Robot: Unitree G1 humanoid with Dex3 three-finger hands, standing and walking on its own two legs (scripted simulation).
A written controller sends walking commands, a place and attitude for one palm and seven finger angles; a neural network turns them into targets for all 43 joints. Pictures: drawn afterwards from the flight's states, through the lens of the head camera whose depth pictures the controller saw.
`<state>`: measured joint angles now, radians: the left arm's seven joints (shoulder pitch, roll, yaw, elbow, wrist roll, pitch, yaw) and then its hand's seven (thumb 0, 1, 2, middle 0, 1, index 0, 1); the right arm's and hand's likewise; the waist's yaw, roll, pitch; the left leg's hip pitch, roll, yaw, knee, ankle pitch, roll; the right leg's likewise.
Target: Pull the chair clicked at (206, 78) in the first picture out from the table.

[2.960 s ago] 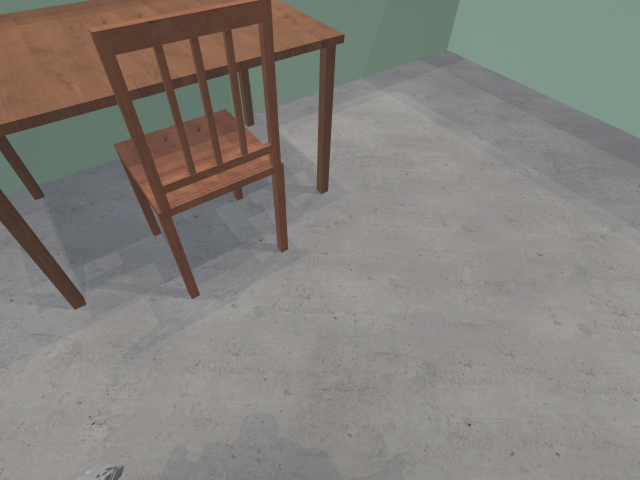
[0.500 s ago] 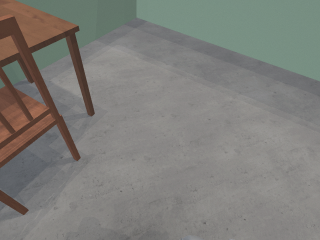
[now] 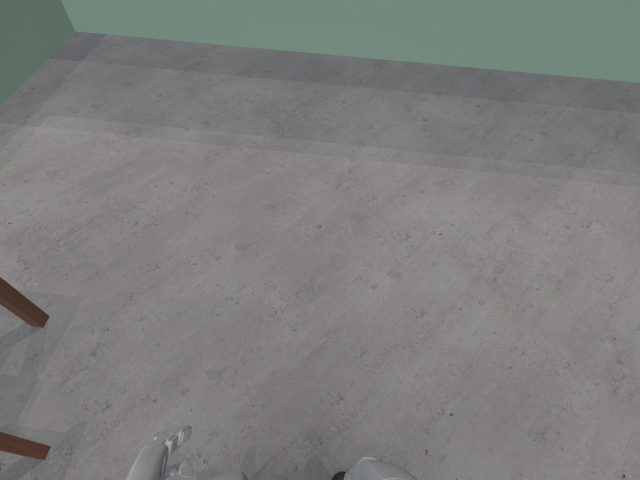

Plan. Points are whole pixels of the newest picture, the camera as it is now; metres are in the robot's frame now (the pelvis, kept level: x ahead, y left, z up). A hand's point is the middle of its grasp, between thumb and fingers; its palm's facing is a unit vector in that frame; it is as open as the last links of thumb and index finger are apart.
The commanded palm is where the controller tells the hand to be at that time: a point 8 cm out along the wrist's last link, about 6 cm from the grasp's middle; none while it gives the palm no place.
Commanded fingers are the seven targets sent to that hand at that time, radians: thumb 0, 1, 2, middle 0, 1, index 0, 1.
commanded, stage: walk to a spot facing it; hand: left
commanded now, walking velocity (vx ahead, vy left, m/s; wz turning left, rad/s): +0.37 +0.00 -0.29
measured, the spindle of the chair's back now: out of the picture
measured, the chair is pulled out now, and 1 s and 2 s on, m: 0.00 0.00 0.00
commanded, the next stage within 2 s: turn to face it in 0.56 s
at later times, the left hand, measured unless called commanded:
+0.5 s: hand (153, 399) +0.25 +0.25 -0.16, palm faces -0.12 -0.98 -0.16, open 7.4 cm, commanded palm none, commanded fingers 0.00 0.90 0.90 -0.20 -0.30 -0.20 -0.30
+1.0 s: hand (249, 278) +0.45 +0.12 -0.14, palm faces -0.29 -0.94 -0.17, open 7.3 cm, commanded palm none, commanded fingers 0.00 0.90 0.90 -0.20 -0.30 -0.20 -0.30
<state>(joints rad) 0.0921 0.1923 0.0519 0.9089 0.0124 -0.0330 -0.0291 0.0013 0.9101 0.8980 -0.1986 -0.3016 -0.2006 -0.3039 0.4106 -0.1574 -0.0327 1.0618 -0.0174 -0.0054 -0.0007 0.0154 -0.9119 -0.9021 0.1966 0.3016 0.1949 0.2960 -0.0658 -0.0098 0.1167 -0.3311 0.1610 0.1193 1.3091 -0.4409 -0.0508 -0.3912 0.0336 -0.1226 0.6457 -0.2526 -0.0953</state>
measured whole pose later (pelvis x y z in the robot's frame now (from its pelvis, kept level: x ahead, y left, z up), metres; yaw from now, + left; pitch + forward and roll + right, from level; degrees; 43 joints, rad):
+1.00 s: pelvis +0.28 +0.01 +0.01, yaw -15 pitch -1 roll -1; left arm 0.07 0.14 0.03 0.96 0.03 0.01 0.03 0.00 0.91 0.90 -0.20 -0.30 -0.20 -0.30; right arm 0.32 -0.13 -0.04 1.05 -0.01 0.06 0.00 0.01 -0.91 -0.90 0.19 0.30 0.19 0.30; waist -0.07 0.01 0.06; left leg -0.41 0.10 0.09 1.01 -0.49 -0.05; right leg -0.28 -0.08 -0.24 0.57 -0.26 -0.03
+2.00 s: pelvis +0.26 -0.04 +0.02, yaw +21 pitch -1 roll +3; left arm 0.25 0.17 0.03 0.89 0.03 0.01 0.02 0.00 0.90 0.90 -0.20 -0.30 -0.20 -0.30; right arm 0.16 -0.27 -0.09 0.94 -0.02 0.10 0.03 0.01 -0.91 -0.90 0.19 0.30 0.19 0.30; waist -0.01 0.01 0.08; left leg -0.48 0.04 0.00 1.06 -0.39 -0.09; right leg -0.18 -0.11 -0.20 0.50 -0.31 -0.03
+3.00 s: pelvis +0.23 -0.04 +0.01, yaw +58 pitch -1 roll +0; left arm 0.24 0.23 0.05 0.90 0.03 0.03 0.01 0.00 0.90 0.90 -0.20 -0.30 -0.21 -0.30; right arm 0.16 -0.25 -0.07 0.92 -0.02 0.07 0.04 0.01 -0.91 -0.90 0.19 0.30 0.19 0.30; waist 0.00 -0.02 0.09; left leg -0.28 0.04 0.09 0.63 -0.32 -0.05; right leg -0.25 -0.19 -0.28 0.65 -0.35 0.04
